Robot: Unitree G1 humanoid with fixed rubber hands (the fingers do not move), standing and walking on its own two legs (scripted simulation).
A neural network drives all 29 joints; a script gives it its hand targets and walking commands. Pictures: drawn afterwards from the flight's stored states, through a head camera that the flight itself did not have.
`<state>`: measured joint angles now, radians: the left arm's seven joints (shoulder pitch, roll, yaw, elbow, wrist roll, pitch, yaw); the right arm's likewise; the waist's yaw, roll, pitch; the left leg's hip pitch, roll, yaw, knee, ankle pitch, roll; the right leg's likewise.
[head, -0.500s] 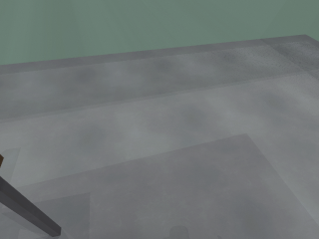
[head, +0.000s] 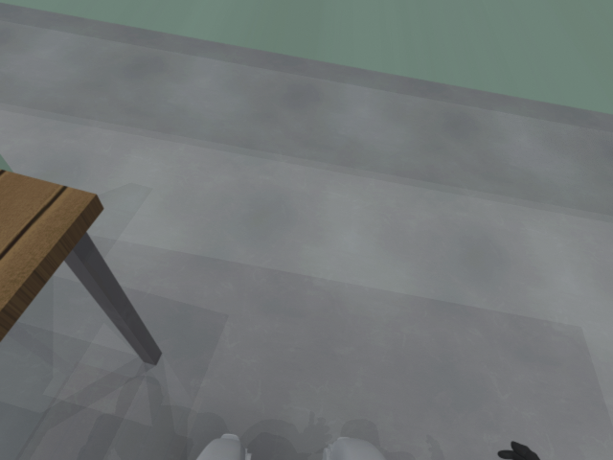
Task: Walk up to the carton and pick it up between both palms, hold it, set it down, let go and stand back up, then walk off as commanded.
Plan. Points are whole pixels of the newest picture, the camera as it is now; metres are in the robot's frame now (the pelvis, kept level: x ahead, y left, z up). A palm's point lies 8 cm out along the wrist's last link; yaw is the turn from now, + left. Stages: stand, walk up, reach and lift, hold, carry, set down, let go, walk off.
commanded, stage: walk up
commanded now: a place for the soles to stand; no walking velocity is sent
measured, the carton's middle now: out of the picture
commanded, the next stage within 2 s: none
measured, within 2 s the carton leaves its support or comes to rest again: neither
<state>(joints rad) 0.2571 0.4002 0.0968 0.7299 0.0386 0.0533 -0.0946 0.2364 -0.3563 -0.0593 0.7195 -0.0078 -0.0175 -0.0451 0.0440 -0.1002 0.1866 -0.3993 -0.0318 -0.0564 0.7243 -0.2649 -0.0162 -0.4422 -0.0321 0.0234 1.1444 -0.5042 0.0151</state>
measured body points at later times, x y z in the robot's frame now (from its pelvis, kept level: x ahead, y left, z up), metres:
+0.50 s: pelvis +0.00 -0.08 -0.01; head +0.05 -0.06 +0.43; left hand -0.06 +0.29 -0.08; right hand +0.26 -0.32 -0.11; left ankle -0.04 +0.05 -0.71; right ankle +0.09 -0.20 -0.71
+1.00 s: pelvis +0.02 -0.09 +0.01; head +0.05 -0.07 +0.46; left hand -0.22 +0.15 -0.08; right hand +0.36 -0.18 -0.10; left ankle -0.05 +0.05 -0.68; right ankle +0.13 -0.16 -0.71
